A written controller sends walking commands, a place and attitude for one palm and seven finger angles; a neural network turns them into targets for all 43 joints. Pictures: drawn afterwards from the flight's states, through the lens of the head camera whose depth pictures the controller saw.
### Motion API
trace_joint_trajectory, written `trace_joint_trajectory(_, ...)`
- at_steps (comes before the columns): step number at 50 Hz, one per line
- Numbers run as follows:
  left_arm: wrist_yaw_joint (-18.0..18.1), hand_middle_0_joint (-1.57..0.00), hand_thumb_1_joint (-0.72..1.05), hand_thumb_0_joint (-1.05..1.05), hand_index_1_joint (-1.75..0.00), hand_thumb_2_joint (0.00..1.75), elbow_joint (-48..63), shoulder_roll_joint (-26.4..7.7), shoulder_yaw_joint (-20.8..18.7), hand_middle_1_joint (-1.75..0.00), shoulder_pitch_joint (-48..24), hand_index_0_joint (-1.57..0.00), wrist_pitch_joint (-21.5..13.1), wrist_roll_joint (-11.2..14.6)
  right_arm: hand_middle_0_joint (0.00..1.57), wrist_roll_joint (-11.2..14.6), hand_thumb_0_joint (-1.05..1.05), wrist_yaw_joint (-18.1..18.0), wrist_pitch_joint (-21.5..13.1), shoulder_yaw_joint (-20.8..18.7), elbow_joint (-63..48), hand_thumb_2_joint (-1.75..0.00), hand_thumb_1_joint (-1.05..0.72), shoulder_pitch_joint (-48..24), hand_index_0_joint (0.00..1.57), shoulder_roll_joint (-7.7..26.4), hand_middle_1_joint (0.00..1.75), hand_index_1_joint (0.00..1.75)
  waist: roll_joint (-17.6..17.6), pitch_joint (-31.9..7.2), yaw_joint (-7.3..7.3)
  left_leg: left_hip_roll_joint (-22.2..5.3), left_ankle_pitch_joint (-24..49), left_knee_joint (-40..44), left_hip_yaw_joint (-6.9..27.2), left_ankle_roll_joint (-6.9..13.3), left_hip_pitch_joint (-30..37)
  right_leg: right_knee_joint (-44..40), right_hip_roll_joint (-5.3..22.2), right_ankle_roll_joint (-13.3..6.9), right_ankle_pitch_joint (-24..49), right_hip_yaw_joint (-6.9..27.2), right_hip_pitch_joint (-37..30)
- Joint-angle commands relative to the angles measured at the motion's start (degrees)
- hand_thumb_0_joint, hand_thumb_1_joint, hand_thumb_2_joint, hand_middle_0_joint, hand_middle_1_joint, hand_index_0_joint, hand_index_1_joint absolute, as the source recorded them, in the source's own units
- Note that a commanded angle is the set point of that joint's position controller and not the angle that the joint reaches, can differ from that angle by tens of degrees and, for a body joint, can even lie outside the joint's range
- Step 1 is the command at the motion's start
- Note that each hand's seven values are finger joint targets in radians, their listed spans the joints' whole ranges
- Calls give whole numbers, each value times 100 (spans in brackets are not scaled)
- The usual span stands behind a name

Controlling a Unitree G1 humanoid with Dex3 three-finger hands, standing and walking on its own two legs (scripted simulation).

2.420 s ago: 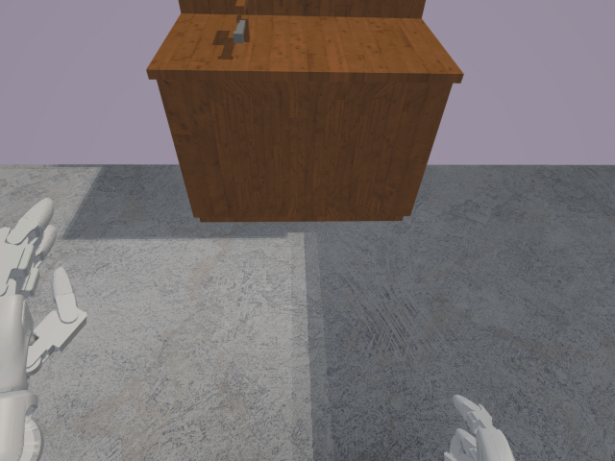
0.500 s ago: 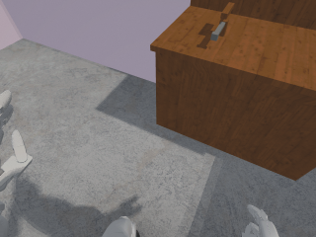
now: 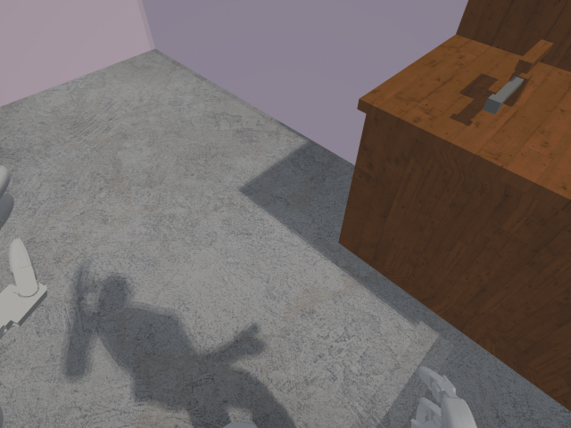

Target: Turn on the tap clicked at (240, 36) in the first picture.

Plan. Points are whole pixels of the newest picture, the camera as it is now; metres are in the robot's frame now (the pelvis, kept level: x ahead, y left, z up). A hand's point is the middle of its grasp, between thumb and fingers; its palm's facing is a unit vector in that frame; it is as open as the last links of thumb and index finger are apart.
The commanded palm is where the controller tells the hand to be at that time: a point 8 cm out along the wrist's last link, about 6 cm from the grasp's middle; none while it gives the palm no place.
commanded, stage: walk to a spot facing it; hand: left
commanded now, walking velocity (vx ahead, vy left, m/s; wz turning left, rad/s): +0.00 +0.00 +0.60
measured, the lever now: (493, 104) +0.77 -0.37 +0.06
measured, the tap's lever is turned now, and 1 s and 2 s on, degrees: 0 0 0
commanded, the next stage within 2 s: turn to face it in 1.40 s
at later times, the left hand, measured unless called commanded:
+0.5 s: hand out of the picture +0.10 +0.29 +0.18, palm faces +0.61 -0.69 -0.40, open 7.4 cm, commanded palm +0.02 +0.31 +0.18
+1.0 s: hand out of the picture +0.01 +0.28 +0.18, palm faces +0.78 -0.48 -0.40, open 7.4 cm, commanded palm -0.07 +0.29 +0.18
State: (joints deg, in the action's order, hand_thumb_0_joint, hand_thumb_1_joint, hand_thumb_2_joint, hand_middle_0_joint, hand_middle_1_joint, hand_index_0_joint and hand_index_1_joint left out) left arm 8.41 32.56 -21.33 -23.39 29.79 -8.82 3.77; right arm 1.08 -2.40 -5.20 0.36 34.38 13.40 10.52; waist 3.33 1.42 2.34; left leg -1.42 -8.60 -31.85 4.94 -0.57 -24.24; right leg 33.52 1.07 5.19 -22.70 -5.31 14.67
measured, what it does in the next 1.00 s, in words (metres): steps on the spot, turning left: right foot, then left foot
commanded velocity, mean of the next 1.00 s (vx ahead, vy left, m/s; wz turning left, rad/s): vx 0.20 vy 0.00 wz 0.54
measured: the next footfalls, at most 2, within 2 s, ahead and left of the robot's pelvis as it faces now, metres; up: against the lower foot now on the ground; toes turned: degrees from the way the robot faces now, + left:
right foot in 0.02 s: +0.02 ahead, -0.14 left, +0.00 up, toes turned -5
left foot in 0.34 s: +0.00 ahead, +0.12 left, +0.00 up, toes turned +19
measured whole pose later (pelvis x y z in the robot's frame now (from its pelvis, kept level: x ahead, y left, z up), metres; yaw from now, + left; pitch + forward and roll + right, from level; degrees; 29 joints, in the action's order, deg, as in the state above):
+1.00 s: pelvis -0.04 -0.03 +0.01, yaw +36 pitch +0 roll +2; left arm 8.2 28.6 -20.1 -16.9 26.5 -9.5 1.6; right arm -0.5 -4.5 -3.0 -2.7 36.3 13.1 15.7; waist -1.5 1.9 0.4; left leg -5.5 -18.5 -53.3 -5.3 -1.5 -29.6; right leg 25.6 8.7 0.7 -16.8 -15.3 8.1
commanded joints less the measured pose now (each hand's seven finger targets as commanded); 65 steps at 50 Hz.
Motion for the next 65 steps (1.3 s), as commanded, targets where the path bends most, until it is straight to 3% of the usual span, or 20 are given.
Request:
trace_joint_trajectory(1, 136, -20, 90, 0, -30, 90, 941, -1145, -229, -30, -1244, -20, -135, -224, 20, -11, 0, -147, -308, -205, -903, -90, -90, -620, 20, 511, 30, 30, -1671, -595, -154, 293, -2034, -2016, -553, -121, -1158, -1889, 2349, -986, 1878, 2337, -1115)
trace_joint_trajectory(5, 157, -20, 90, 0, -30, 90, 1061, -1006, -108, -30, -1323, -20, -165, -191, 20, -97, 0, -244, -244, -284, -749, -90, -90, -879, 20, 634, 30, 30, -1205, -400, -248, -72, -1506, -4093, -411, -372, -1118, -1491, 2208, -1188, 2875, 929, -451)
trace_joint_trajectory(12, 271, -20, 90, 0, -30, 90, 1103, -1149, -650, -30, -413, -20, -404, -150, 20, -156, 0, -421, -8, -247, -1070, -90, -90, -867, 20, 464, 30, 30, -1331, -717, -18, -116, -1739, -1085, -1216, -202, -121, -773, 1942, -1103, 4310, -48, -976)
trace_joint_trajectory(15, 286, -20, 90, 0, -30, 90, 1012, -916, -493, -30, -289, -20, -357, -74, 20, -148, 0, -357, 97, -275, -1090, -90, -90, -514, 20, 514, 30, 30, -967, -1080, -324, 219, -679, 457, -1480, -177, 856, 380, 1746, -740, 4377, -325, -844)
trace_joint_trajectory(16, 279, -20, 90, 0, -30, 90, 1000, -911, -449, -30, -362, -20, -378, -41, 20, -130, 0, -359, 125, -319, -1088, -90, -90, -427, 20, 582, 30, 30, -523, -1278, -466, 38, 301, 843, -1251, -50, 1571, 1345, 1488, -467, 3868, -477, -425)
trace_joint_trajectory(18, 197, -20, 90, 0, -30, 90, 1263, -917, -371, -30, -385, -20, -605, -50, 20, -108, 0, -225, 1, -393, -1151, -90, -90, -393, 20, 860, 30, 30, 1835, -1189, -294, -2210, 5444, 805, 1918, 1317, 2673, 3275, 250, 10, -1706, -99, 1916)
trace_joint_trajectory(21, 11, -20, 90, 0, -30, 90, 1341, -1022, -387, -30, -659, -20, -638, -241, 20, -73, 0, -22, -107, -451, -904, -90, -90, -499, 20, 896, 30, 30, 502, -866, -341, -1886, 3432, 709, 1620, 1371, 2149, 3286, 535, -55, -1028, 489, 2303)
trace_joint_trajectory(24, 22, -20, 90, 0, -30, 90, 1812, -968, -389, -30, -524, -20, -628, -159, 20, -17, 0, 58, -213, -447, -894, -90, -90, -509, 20, 896, 30, 30, 1001, -875, -262, -1165, 1348, 1102, 628, 994, 1250, 2379, 328, -19, -33, 130, 1241)
trace_joint_trajectory(33, 63, -20, 90, 0, -30, 90, 451, -680, -244, -30, -732, -20, -311, -195, 20, -83, 0, -124, -208, -216, -730, -90, -90, -713, 20, 698, 30, 30, 750, -430, -50, -806, -2923, 1226, 931, 782, -731, -352, -162, -259, -444, -249, -1126)
trace_joint_trajectory(34, 38, -20, 90, 0, -30, 90, 281, -659, -167, -30, -805, -20, -252, -242, 20, -45, 0, -128, -184, -191, -710, -90, -90, -689, 20, 598, 30, 30, -2, -415, -3, -408, -2892, 97, 425, 566, -1122, -1186, 327, -465, -540, 212, -1402)
trace_joint_trajectory(35, 28, -20, 90, 0, -30, 90, 190, -831, -120, -30, -1018, -20, -181, -294, 20, -54, 0, -117, -145, -163, -719, -90, -90, -711, 20, 414, 30, 30, -1817, -280, -12, 212, -2834, -1876, -315, 193, -2184, -2249, 1885, -1010, -1760, 2220, -1618)
trace_joint_trajectory(36, 40, -20, 90, 0, -30, 90, 35, -1098, -205, -30, -1329, -20, -166, -187, 20, -106, 0, -165, -216, -259, -636, -90, -90, -897, 20, 701, 30, 30, -2235, 152, -39, 253, -2206, -3680, -277, -55, -2335, -2814, 2925, -1347, -2199, 3686, -626)
trace_joint_trajectory(42, -1, -20, 90, 0, -30, 90, 476, -985, 24, -30, -1417, -20, -423, -254, 20, -173, 0, -189, -76, -235, -512, -90, -90, -973, 20, 766, 30, 30, -1011, 207, -231, -283, -810, -4198, -591, -245, -1789, -2271, 1961, -989, 176, 534, -330)
trace_joint_trajectory(51, 334, -20, 90, 0, -30, 90, 1204, -1089, -583, -30, -524, -20, -459, -125, 20, -166, 0, -203, -103, -348, -1045, -90, -90, -687, 20, 574, 30, 30, -1467, -557, 104, -195, -1377, -660, -1599, 27, -395, -1387, 2023, -1261, 1852, 46, -1398)
trace_joint_trajectory(54, 363, -20, 90, 0, -30, 90, 1036, -695, -290, -30, -431, -20, -399, -72, 20, -112, 0, -250, -67, -436, -1056, -90, -90, -293, 20, 667, 30, 30, -745, -1122, -287, 196, -665, 640, -1863, 104, 1354, 644, 1560, -822, 2647, -623, -1011)
trace_joint_trajectory(55, 365, -20, 90, 0, -30, 90, 1305, -700, -252, -30, -649, -20, -500, -76, 20, -66, 0, -252, -40, -474, -1118, -90, -90, -254, 20, 790, 30, 30, 380, -1353, -483, -346, -103, 808, -850, 406, 2585, 2147, 1110, -486, 2119, -830, 158)
trace_joint_trajectory(56, 343, -20, 90, 0, -30, 90, 1417, -672, -229, -30, -635, -20, -624, -95, 20, -83, 0, -204, -31, -499, -1137, -90, -90, -382, 20, 937, 30, 30, 1990, -1273, -396, -1927, 1996, 968, 1504, 1195, 3458, 3600, 296, -188, -1130, -650, 2004)
trace_joint_trajectory(57, 359, -20, 90, 0, -30, 90, 1281, -1016, -382, -30, -767, -20, -730, -268, 20, -99, 0, -133, -81, -389, -1081, -90, -90, -353, 20, 799, 30, 30, 1505, -1139, -400, -2375, 2929, 1043, 2312, 1634, 3590, 4405, 226, -383, -1509, -2, 2682)
trace_joint_trajectory(59, 193, -20, 90, 0, -30, 90, 1184, -1373, -656, -30, -937, -20, -699, -262, 20, -23, 0, -73, -117, -466, -848, -90, -90, -517, 20, 830, 30, 30, 576, -983, -311, -2226, 1736, 1023, 1754, 1609, 3041, 4451, 644, -371, -910, 378, 3037)
trace_joint_trajectory(65, 103, -20, 90, 0, -30, 90, 1919, -904, -311, -30, -528, -20, -737, -213, 20, -57, 0, 20, -378, -297, -752, -90, -90, -577, 20, 625, 30, 30, 1189, -540, -217, -1345, 987, 1586, -294, 938, 1470, 2304, 559, -238, 579, -138, 1790)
